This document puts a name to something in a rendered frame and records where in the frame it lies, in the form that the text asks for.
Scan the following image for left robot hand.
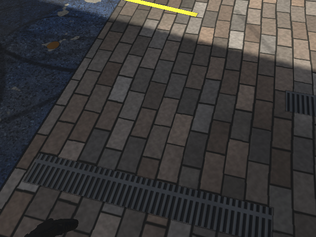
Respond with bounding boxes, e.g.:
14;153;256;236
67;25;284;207
24;218;79;237

